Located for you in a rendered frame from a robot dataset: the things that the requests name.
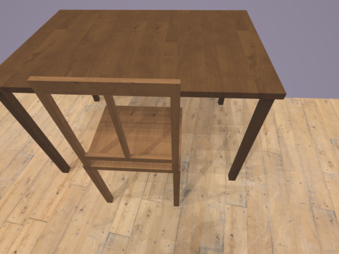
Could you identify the table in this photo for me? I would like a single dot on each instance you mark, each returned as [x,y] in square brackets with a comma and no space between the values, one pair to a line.
[215,54]

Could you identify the chair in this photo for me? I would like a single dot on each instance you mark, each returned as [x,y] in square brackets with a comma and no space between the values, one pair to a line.
[128,138]

